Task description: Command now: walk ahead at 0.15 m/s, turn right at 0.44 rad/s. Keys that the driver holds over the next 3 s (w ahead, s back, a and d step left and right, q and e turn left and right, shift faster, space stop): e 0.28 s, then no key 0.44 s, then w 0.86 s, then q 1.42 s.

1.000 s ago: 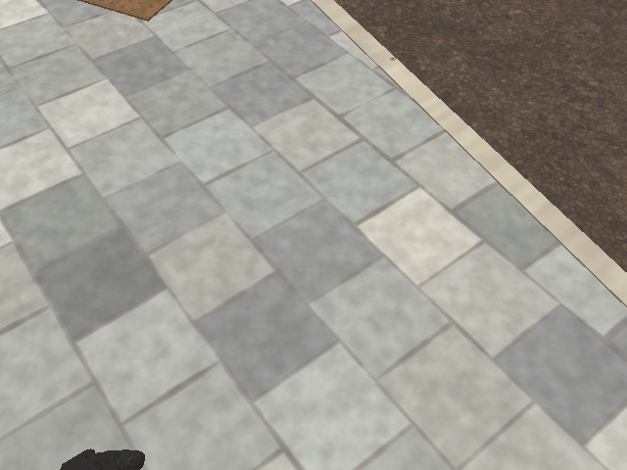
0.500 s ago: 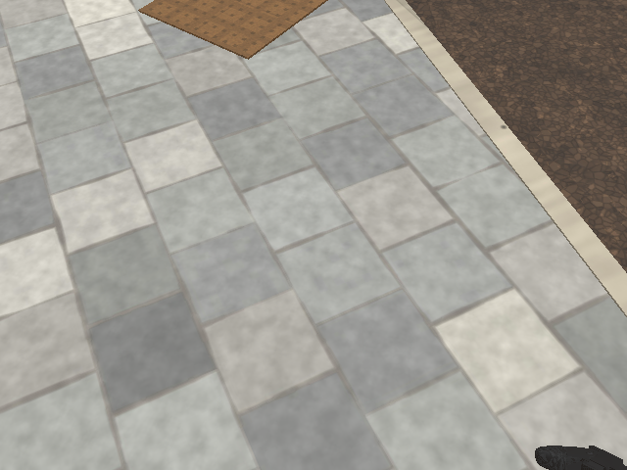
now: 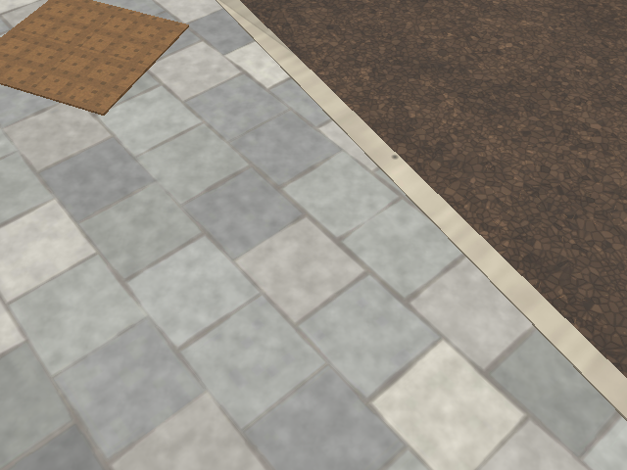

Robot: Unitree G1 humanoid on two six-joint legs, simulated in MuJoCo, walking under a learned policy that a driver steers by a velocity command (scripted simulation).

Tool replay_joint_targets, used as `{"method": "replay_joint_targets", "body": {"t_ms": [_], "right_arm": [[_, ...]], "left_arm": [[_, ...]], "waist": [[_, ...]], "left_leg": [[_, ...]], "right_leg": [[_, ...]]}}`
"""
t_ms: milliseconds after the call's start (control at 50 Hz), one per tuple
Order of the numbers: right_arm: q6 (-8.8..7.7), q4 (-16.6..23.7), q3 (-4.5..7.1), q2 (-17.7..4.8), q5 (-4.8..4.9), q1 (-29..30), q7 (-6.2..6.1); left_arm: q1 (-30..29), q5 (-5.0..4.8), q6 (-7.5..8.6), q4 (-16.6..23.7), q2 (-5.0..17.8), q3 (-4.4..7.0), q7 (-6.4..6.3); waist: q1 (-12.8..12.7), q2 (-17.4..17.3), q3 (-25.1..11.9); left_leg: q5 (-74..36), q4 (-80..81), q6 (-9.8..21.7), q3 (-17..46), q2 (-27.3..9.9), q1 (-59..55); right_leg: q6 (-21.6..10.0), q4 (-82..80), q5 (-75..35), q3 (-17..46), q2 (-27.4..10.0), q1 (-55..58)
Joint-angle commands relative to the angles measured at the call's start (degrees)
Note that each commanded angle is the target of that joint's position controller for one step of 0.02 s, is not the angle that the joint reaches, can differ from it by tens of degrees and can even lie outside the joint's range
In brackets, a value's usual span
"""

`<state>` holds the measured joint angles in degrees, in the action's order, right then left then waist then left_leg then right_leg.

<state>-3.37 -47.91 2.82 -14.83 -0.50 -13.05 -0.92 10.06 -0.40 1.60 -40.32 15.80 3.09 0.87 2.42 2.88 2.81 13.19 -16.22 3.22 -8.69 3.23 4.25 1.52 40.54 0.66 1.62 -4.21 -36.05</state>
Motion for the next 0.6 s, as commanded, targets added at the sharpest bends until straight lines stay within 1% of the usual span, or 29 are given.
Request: {"method": "replay_joint_targets", "body": {"t_ms": [20, 60, 80, 100, 120, 140, 160, 180, 200, 220, 240, 260, 280, 320, 340, 400, 460, 480, 500, 520, 540, 560, 580, 600], "right_arm": [[0.89, 3.1, 2.70, -10.7, 0.95, 2.1, -0.87], [2.00, 3.3, 3.07, -11.1, 1.72, 3.0, -1.28], [2.48, 3.7, 3.17, -11.1, 2.06, 3.7, -1.59], [2.80, 3.8, 2.94, -10.1, 2.06, 3.3, -1.77], [2.42, 4.6, 2.43, -9.0, 0.50, 0.9, -1.61], [1.79, 6.6, 0.74, -4.4, -1.92, -3.0, -0.64], [1.46, 5.5, 1.13, -7.7, -0.81, -1.3, 0.36], [1.77, 6.5, 1.59, -9.2, 0.98, 1.8, 0.66], [2.23, 6.5, 1.57, -8.5, 0.78, 3.5, 0.27], [2.85, 6.7, 1.73, -8.6, 0.22, 4.9, -0.34], [3.43, 6.9, 1.85, -8.4, 0.22, 4.8, -0.53], [3.80, 6.5, 1.76, -7.7, 0.32, 4.0, -0.56], [3.92, 6.2, 1.58, -6.8, 0.42, 3.3, -0.67], [4.07, 5.3, 1.33, -6.2, 0.53, 2.3, -1.03], [4.18, 5.2, 1.20, -5.9, 0.48, 2.5, -1.12], [4.44, 5.5, 1.29, -6.1, 0.66, 3.5, -1.06], [3.97, 6.0, 1.46, -6.3, 0.71, 3.9, -0.56], [3.66, 5.9, 1.46, -6.0, 0.68, 3.2, -0.25], [3.28, 5.4, 1.42, -5.4, 0.58, 1.5, 0.17], [2.97, 5.0, 1.41, -5.2, 0.16, 0.3, 0.60], [2.67, 5.4, 1.69, -7.6, -1.09, 0.0, 0.74], [2.67, 5.7, 2.39, -11.7, -1.60, 2.1, 0.44], [2.51, 6.4, 1.85, -9.4, -2.46, 4.2, 0.48], [2.06, 7.3, 1.36, -7.9, -2.25, 7.1, 0.35]], "left_arm": [[-0.9, 0.21, 0.15, 5.8, 4.3, 1.32, 1.30], [-0.1, 0.34, -0.12, 6.9, 5.3, 1.93, 1.93], [2.3, 0.30, -0.04, 6.7, 5.9, 2.41, 2.04], [7.0, 0.36, 0.29, 5.7, 7.6, 3.40, 1.69], [11.0, 0.62, 0.29, 5.8, 12.9, 4.98, 0.42], [9.9, 1.52, 0.16, 7.4, 17.9, 5.38, -0.36], [10.5, 1.65, 0.13, 8.5, 12.9, 4.19, -0.29], [6.3, 1.18, 0.11, 9.4, 11.2, 3.70, -0.27], [3.5, 0.06, -0.28, 9.4, 9.5, 3.36, -0.51], [1.5, -0.45, -0.88, 9.8, 8.6, 2.99, -0.89], [0.1, -0.10, -1.32, 10.2, 8.7, 2.91, -1.18], [-0.9, 0.56, -1.63, 10.8, 8.9, 3.06, -1.14], [-0.9, 0.89, -1.80, 10.9, 9.2, 3.28, -1.30], [-0.5, 0.95, -1.90, 10.9, 9.5, 3.43, -1.85], [-0.5, 0.90, -2.00, 10.8, 9.5, 3.43, -2.09], [-0.7, 1.22, -2.46, 10.5, 9.1, 3.15, -2.20], [-0.8, 1.38, -2.86, 10.1, 8.3, 2.59, -1.80], [-1.1, 1.26, -3.02, 9.9, 7.9, 2.32, -1.73], [-1.5, 0.97, -3.20, 9.7, 7.3, 1.99, -1.73], [-0.2, 0.68, -3.25, 9.0, 6.3, 1.63, -1.75], [1.9, 1.01, -3.01, 8.3, 4.6, 1.11, -1.71], [5.0, 1.47, -2.53, 8.8, 3.0, 0.82, -1.45], [1.0, 1.41, -2.02, 9.5, 5.8, 1.59, -1.72], [-1.4, 1.14, -1.90, 9.6, 7.3, 2.22, -1.84]], "waist": [[-0.9, -6.6, -4.1], [-1.8, -7.1, -4.2], [-3.2, -6.8, -5.2], [-5.4, -4.6, -7.9], [-6.4, 3.9, -12.3], [-2.2, 15.5, -17.1], [-5.7, 8.2, -25.7], [-5.1, 4.2, -20.4], [-4.0, -0.8, -15.3], [-3.1, -2.2, -12.0], [-1.7, -0.5, -10.4], [-1.1, 1.4, -9.9], [-1.0, 2.7, -10.2], [-1.4, 3.4, -11.7], [-1.8, 3.6, -12.2], [-3.1, 5.6, -11.7], [-3.9, 6.6, -10.0], [-3.5, 6.5, -9.5], [-2.3, 6.3, -9.1], [-1.7, 5.4, -8.4], [-2.7, 0.4, -7.3], [-6.8, -12.4, -6.0], [-4.2, -17.0, -4.7], [-4.0, -15.1, -3.6]], "left_leg": [[-37.1, -1.9, 7.2, 3.7, -18.1, -2.5], [-39.2, -7.3, 6.1, 3.8, -18.8, -3.7], [-41.9, -12.4, 4.9, 3.0, -17.9, -3.3], [-41.1, -21.4, 2.7, 1.0, -14.9, -1.5], [-25.9, -35.9, -1.6, -0.6, -9.6, 8.2], [24.7, -55.9, -6.1, 2.0, 1.9, 29.3], [25.7, -61.9, -5.7, 14.7, 0.7, 30.5], [21.7, -62.4, -5.2, 15.2, -1.4, 33.1], [17.7, -58.7, -5.2, 14.6, -3.3, 34.1], [14.8, -54.3, -5.5, 14.4, -4.5, 33.2], [12.7, -50.3, -5.7, 13.9, -4.5, 29.4], [11.2, -47.4, -6.1, 12.9, -3.4, 27.1], [10.7, -44.3, -6.7, 12.5, -2.7, 25.7], [9.5, -39.4, -7.6, 12.4, -2.9, 23.7], [8.3, -37.4, -7.8, 12.4, -3.2, 22.3], [6.4, -33.0, -7.8, 12.0, -3.7, 19.2], [7.2, -27.5, -6.6, 11.3, -3.9, 17.3], [6.1, -23.7, -5.9, 10.7, -3.8, 15.6], [2.7, -17.6, -4.8, 9.7, -3.4, 12.1], [-1.2, -11.0, -3.4, 9.4, -3.5, 8.4], [-2.9, -6.2, -1.0, 15.7, -9.5, 6.0], [-7.3, -3.2, 4.6, 25.6, -17.9, 7.5], [-4.1, 0.6, 9.5, 31.1, -22.2, 15.1], [-2.9, 0.5, 9.2, 29.5, -20.4, 16.1]], "right_leg": [[-1.5, -3.3, 2.5, -1.2, 0.2, 4.2], [-3.2, -5.0, 8.1, -2.6, 1.4, 5.5], [-4.4, -8.0, 8.4, -3.9, 3.0, 8.9], [-6.3, -13.4, 1.8, -4.7, 5.3, 16.6], [-10.4, -14.7, -24.2, 6.7, -1.5, 29.2], [-23.6, -13.4, -44.7, 30.1, -16.7, 44.6], [-25.3, -15.9, -35.4, 33.1, -17.0, 45.6], [-22.8, -16.8, -27.3, 27.3, -14.6, 41.3], [-19.3, -18.1, -18.7, 22.9, -11.4, 35.6], [-17.3, -19.7, -12.1, 20.9, -9.6, 29.9], [-16.2, -21.0, -8.7, 19.1, -7.2, 24.6], [-15.6, -21.6, -7.7, 18.0, -5.5, 22.1], [-15.5, -21.7, -7.7, 17.5, -4.9, 21.3], [-15.6, -21.3, -7.0, 16.7, -5.0, 21.2], [-15.3, -21.1, -4.7, 16.5, -4.8, 20.6], [-14.5, -21.8, 5.3, 17.6, -4.5, 18.4], [-13.9, -21.3, 11.5, 20.0, -5.0, 18.5], [-13.3, -20.6, 12.2, 20.3, -4.8, 18.4], [-12.2, -19.5, 13.1, 20.0, -4.0, 17.4], [-10.0, -18.2, 14.9, 18.8, -2.3, 16.1], [-6.5, -13.3, 18.5, 15.6, 1.0, 13.3], [-2.8, -6.5, 24.0, 6.7, 8.6, 10.3], [-1.0, -1.8, 26.9, 5.0, 7.5, 13.1], [-0.5, 1.3, 24.8, 5.5, 6.2, 15.3]]}}
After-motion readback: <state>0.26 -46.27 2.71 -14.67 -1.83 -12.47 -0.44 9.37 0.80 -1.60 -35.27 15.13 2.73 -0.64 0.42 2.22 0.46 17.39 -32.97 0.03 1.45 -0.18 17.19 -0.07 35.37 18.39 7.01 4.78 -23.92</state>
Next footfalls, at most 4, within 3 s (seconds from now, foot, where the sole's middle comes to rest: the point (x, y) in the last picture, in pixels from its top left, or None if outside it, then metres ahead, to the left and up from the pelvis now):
0.12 right None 0.19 -0.12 -0.78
0.54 left None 0.18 0.12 -0.78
0.74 right None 0.11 -0.12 -0.78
1.36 left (286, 467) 0.47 0.06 -0.78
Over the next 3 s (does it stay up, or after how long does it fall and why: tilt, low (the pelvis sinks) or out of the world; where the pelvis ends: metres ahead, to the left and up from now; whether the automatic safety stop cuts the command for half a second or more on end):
stays up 0.57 -0.06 0.00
